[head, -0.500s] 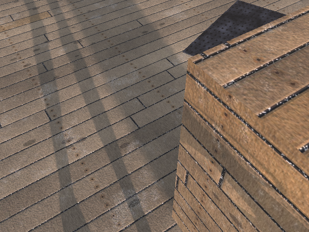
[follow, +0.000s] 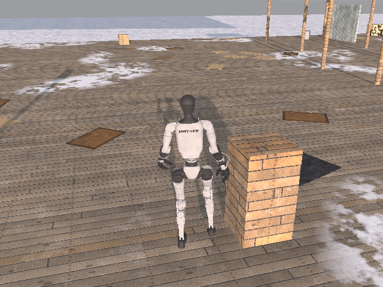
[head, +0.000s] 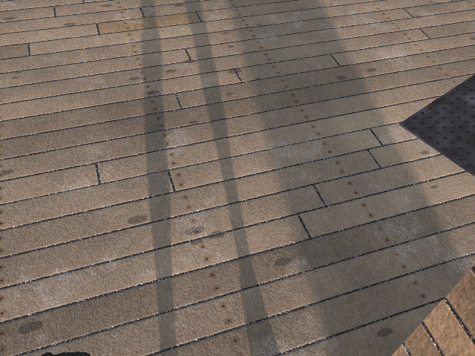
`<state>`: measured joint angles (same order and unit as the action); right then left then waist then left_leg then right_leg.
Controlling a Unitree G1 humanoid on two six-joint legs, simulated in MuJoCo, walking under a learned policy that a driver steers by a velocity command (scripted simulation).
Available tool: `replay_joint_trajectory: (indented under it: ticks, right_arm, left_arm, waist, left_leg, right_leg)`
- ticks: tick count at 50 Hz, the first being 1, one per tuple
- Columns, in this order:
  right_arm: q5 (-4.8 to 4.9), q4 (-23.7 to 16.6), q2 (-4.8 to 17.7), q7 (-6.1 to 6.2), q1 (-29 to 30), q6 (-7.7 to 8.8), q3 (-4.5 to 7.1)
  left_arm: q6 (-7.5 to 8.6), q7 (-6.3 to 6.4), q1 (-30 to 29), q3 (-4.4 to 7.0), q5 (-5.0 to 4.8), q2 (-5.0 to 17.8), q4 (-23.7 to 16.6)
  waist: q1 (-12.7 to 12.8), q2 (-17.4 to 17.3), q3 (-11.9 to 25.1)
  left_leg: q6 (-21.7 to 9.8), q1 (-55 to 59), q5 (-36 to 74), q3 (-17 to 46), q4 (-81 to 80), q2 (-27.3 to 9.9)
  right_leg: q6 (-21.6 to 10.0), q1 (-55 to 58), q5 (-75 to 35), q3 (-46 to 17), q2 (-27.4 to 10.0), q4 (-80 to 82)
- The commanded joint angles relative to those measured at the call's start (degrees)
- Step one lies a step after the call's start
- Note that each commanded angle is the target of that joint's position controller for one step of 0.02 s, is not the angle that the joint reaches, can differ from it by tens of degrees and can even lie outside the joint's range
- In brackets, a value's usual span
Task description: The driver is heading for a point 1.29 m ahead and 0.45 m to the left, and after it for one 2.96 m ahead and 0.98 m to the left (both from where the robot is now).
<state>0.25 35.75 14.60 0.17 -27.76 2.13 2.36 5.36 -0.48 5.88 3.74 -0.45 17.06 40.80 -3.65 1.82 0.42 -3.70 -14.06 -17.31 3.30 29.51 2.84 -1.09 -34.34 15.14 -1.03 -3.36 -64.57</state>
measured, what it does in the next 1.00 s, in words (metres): walks ahead, turning left: right foot, then left foot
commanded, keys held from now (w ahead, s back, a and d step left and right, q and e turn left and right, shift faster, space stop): w+q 0.82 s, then w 0.18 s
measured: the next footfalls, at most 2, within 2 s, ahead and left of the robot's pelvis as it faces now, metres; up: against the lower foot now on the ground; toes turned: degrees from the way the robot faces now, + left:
right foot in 0.28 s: +0.36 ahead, -0.09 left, +0.00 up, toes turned +14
left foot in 0.80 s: +0.51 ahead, +0.29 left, +0.00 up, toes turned +32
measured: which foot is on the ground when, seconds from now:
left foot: down 0.00-0.28, up 0.30-0.78, down 0.80-1.00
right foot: up 0.00-0.26, down 0.28-0.80, up 0.82-1.00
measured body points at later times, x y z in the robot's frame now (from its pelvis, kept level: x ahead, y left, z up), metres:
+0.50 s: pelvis +0.27 +0.01 +0.00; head +0.30 +0.01 +0.45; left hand +0.28 +0.31 -0.10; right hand +0.48 -0.23 -0.10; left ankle +0.22 +0.14 -0.65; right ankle +0.32 -0.10 -0.74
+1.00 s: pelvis +0.49 +0.20 +0.00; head +0.52 +0.23 +0.45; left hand +0.46 +0.51 -0.11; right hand +0.73 +0.03 -0.10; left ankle +0.47 +0.27 -0.74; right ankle +0.60 +0.06 -0.66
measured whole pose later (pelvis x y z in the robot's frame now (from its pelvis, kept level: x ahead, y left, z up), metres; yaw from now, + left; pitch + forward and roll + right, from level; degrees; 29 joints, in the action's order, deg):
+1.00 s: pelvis +0.49 +0.20 +0.00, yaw +35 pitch +1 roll +0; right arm 0.4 38.4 15.1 -1.6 -16.8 3.4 3.3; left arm 5.4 -0.9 8.6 3.3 -0.3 17.7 44.0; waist -1.5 1.4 -4.5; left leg -5.5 -14.6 -10.2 0.8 24.4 5.1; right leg -0.5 -31.2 17.1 -1.7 -5.9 -61.0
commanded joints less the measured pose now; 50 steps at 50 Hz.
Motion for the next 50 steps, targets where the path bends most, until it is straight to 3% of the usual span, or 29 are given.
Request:
replay_joint_trajectory:
  ticks: [1,3,5,9,11,12,13,14,15,16,17,18,20,24,27,31,35,37,38,39,40,41,42,43,44,45,46,47,50]
  right_arm:
    - [0.86,-2.26,9.47,1.49,0.90,1.55,3.05]
    - [1.29,-0.59,10.45,2.07,0.98,1.34,3.53]
    - [1.29,1.30,10.73,2.19,-0.03,1.14,3.85]
    - [1.69,4.51,9.75,1.71,-1.93,0.40,4.11]
    - [1.90,4.34,9.97,1.78,-0.17,0.08,4.88]
    - [1.21,4.37,10.03,1.59,0.65,-0.13,4.99]
    - [1.22,3.62,9.47,1.39,1.92,-0.30,4.93]
    - [0.82,2.12,7.68,1.02,4.50,-0.30,4.25]
    - [0.93,0.49,4.90,0.98,1.99,-0.15,3.40]
    - [1.76,0.52,3.69,1.35,-4.49,-0.18,2.43]
    - [1.85,1.25,8.36,1.35,-2.79,-0.30,3.49]
    - [1.35,-0.30,10.80,1.50,3.92,-0.49,4.14]
    - [0.69,-2.46,9.60,1.40,8.56,-0.62,4.36]
    - [1.59,-2.56,5.32,1.09,8.70,-1.80,3.50]
    - [1.26,-3.48,5.32,0.51,13.82,-0.99,2.88]
    - [1.26,-4.23,4.99,-0.76,20.16,-0.88,2.52]
    - [1.97,-6.81,6.40,-2.66,26.49,-0.78,2.55]
    - [1.34,-6.94,7.93,-2.97,24.18,-1.25,3.30]
    - [1.59,-6.45,9.01,-2.75,20.17,-1.47,4.15]
    - [1.80,-4.48,11.47,-2.32,11.33,-1.54,5.81]
    - [2.47,-1.50,15.53,-1.33,0.65,-1.90,7.97]
    - [2.92,-1.66,22.75,-0.93,2.93,-1.43,8.83]
    - [1.83,-5.23,17.17,-1.22,3.60,-0.03,6.65]
    - [1.24,-3.21,12.47,-1.68,4.02,0.73,4.96]
    - [1.05,-2.04,11.68,-1.66,5.69,1.33,4.67]
    - [0.87,-2.16,10.22,-1.51,9.35,1.51,4.25]
    - [-0.09,-2.66,8.98,-1.33,11.63,1.70,3.65]
    - [-0.28,-2.73,8.94,-1.51,12.93,2.11,3.43]
    - [-0.09,-0.77,9.53,-1.46,12.26,3.06,3.27]
  left_arm:
    - [0.32,-0.56,-6.08,1.52,0.41,5.02,-4.28]
    - [0.29,-1.35,-9.91,0.82,0.94,2.67,-4.80]
    - [0.33,-2.00,-13.19,0.55,0.63,1.77,-5.39]
    - [0.70,-1.59,-14.60,1.15,-0.26,3.20,-6.54]
    - [1.29,-0.93,-12.13,2.33,-0.62,5.25,-6.39]
    - [1.91,-0.74,-11.62,2.86,-0.49,6.43,-6.45]
    - [2.29,-0.31,-6.74,3.58,-0.59,7.36,-5.72]
    - [2.30,-0.15,0.68,4.20,0.00,8.67,-4.83]
    - [1.82,0.30,11.04,5.38,1.06,12.30,-3.31]
    - [1.19,-0.47,14.88,5.28,0.16,11.49,-1.22]
    - [0.76,-0.34,12.72,3.98,-0.61,6.94,-2.26]
    - [0.39,0.05,9.11,3.17,-0.36,4.68,-3.35]
    - [-0.07,0.53,5.08,2.77,0.67,3.94,-3.35]
    - [0.67,0.86,4.77,2.86,0.36,4.14,-1.53]
    - [0.77,0.77,6.46,3.60,1.03,7.02,-0.16]
    - [0.46,1.01,6.58,3.73,0.08,8.21,0.76]
    - [-0.40,1.06,9.30,4.16,-1.01,10.41,2.56]
    - [-1.14,0.81,8.60,4.58,-1.73,12.10,2.80]
    - [-1.62,0.75,8.61,4.78,-1.98,12.77,3.34]
    - [-2.07,0.88,8.44,4.49,-2.10,12.29,3.37]
    - [-2.01,1.14,9.95,3.49,-0.93,9.61,2.83]
    - [-0.88,0.44,15.35,0.80,1.63,1.56,-0.85]
    - [1.22,-0.23,12.94,0.78,-0.10,5.03,-0.70]
    - [1.88,-0.61,5.43,1.69,-2.33,9.16,-1.67]
    - [2.24,-0.47,4.40,1.03,-2.12,7.31,-1.66]
    - [2.36,-0.19,4.23,0.85,-0.54,6.73,-0.83]
    - [1.91,-0.17,5.58,1.12,-0.16,7.34,0.27]
    - [1.26,-0.39,6.26,1.26,0.02,7.84,0.76]
    - [-0.52,-0.19,5.04,0.80,0.58,5.24,1.26]
  waist:
    - [1.69,-5.58,-2.25]
    - [0.70,-5.58,-3.02]
    - [-0.69,-6.73,-3.26]
    - [-1.50,-7.31,-4.22]
    - [0.27,-9.43,-3.42]
    - [0.53,-8.77,-2.00]
    - [3.20,-9.00,1.19]
    - [7.06,-8.76,7.62]
    - [9.03,-0.60,16.84]
    - [7.21,15.27,22.14]
    - [7.33,10.89,15.63]
    - [7.84,7.31,6.92]
    - [5.06,3.22,0.15]
    - [2.90,4.60,-1.44]
    - [3.73,2.07,-1.86]
    - [6.03,1.09,-3.79]
    - [7.71,1.21,-5.59]
    - [5.61,1.91,-3.98]
    - [3.11,2.71,-2.71]
    - [-2.30,1.57,1.97]
    - [-6.78,-2.99,7.27]
    - [0.84,-23.03,11.29]
    - [-1.30,-16.74,21.11]
    - [-3.30,-10.27,14.08]
    - [-1.66,-8.60,8.43]
    - [0.30,-6.47,5.35]
    - [2.19,-7.37,4.37]
    - [3.46,-6.47,4.05]
    - [3.86,-2.73,2.23]
  left_leg:
    - [-9.15,7.93,11.01,18.16,-16.43,-12.16]
    - [-8.09,6.39,15.52,14.41,-16.32,-10.49]
    - [-7.44,4.98,16.16,13.25,-16.01,-9.69]
    - [-7.12,7.84,16.89,17.52,-14.08,-11.71]
    - [-6.01,10.32,20.93,19.48,-11.95,-11.67]
    - [-5.93,11.28,25.19,19.53,-9.34,-11.41]
    - [-4.84,11.21,31.11,18.94,-4.87,-9.63]
    - [-3.24,7.57,30.48,17.52,4.02,-6.95]
    - [0.36,-8.29,18.25,12.37,22.17,-1.03]
    - [2.89,-21.68,-16.86,8.33,37.33,2.66]
    - [3.40,-27.14,-14.55,9.17,44.64,-1.57]
    - [3.68,-28.17,-9.66,6.43,45.42,-3.32]
    - [3.72,-25.06,-3.17,4.42,42.59,-6.23]
    - [4.14,-23.77,-0.32,2.72,37.57,-9.13]
    - [4.47,-26.40,5.34,2.65,29.59,-10.80]
    - [4.05,-24.49,16.20,-0.44,17.38,-9.77]
    - [1.81,-22.08,13.94,-3.52,9.64,-8.80]
    - [-0.53,-17.67,8.37,-6.44,7.83,-6.17]
    - [-1.94,-11.97,6.59,-7.58,7.89,-4.55]
    - [-4.09,-0.13,7.38,-8.76,5.56,-1.15]
    - [-7.23,16.47,8.17,-2.39,5.08,-2.30]
    - [-16.61,31.39,-5.43,28.61,-2.48,-15.70]
    - [-19.47,34.31,-17.81,46.60,-12.52,-21.27]
    - [-15.41,30.85,-12.08,38.98,-14.63,-20.19]
    - [-13.62,24.82,-3.11,31.26,-13.33,-18.57]
    - [-12.14,18.32,5.56,25.31,-12.44,-16.64]
    - [-11.63,13.70,12.94,21.33,-13.13,-15.40]
    - [-11.86,10.80,17.10,20.23,-14.30,-15.10]
    - [-12.83,8.24,24.85,14.94,-17.57,-14.74]
  right_leg:
    - [1.08,-8.54,-8.43,-2.22,-0.18,12.60]
    - [1.78,-4.92,-14.96,-1.50,1.91,24.14]
    - [2.09,-0.83,-18.38,-0.21,3.76,30.36]
    - [1.31,3.33,-18.53,-2.48,3.92,36.92]
    - [0.46,7.34,-15.86,-3.08,3.91,39.07]
    - [-0.10,9.73,-13.29,-1.79,4.65,38.89]
    - [-1.61,17.00,-14.25,-1.20,4.89,40.87]
    - [-3.72,29.81,-15.46,-4.18,0.68,39.05]
    - [-10.16,51.29,-11.71,-19.65,-10.96,37.64]
    - [-15.61,60.53,1.08,-40.12,-20.60,42.70]
    - [-14.03,54.44,11.48,-39.87,-19.58,44.60]
    - [-11.42,44.46,9.92,-29.63,-16.78,46.76]
    - [-9.48,31.23,-0.78,-19.27,-13.18,50.32]
    - [-9.78,24.69,-6.22,-9.28,-11.68,54.39]
    - [-11.00,26.97,-11.03,-5.21,-13.20,55.92]
    - [-9.24,30.33,-17.45,3.90,-11.16,55.95]
    - [-6.85,35.35,-17.07,8.61,-12.25,54.92]
    - [-5.90,38.13,-30.41,11.17,-12.78,49.21]
    - [-4.96,36.78,-39.44,12.46,-12.89,43.37]
    - [-3.78,33.74,-43.69,14.82,-11.06,31.74]
    - [-1.17,22.43,-33.66,15.44,-8.49,14.58]
    - [2.50,-1.34,15.02,13.07,2.20,-6.61]
    - [1.50,-5.98,20.70,-1.79,4.08,-13.38]
    - [0.12,-10.20,13.85,-3.14,1.87,-13.17]
    - [-0.91,-10.80,9.47,-2.60,-0.73,-9.13]
    - [-1.13,-8.19,5.68,-2.89,-3.04,-4.08]
    - [-1.16,-4.40,3.22,-3.48,-4.60,-1.47]
    - [-0.57,-1.62,2.47,-3.57,-5.06,0.25]
    - [1.69,-1.44,-2.05,-2.70,-4.83,6.85]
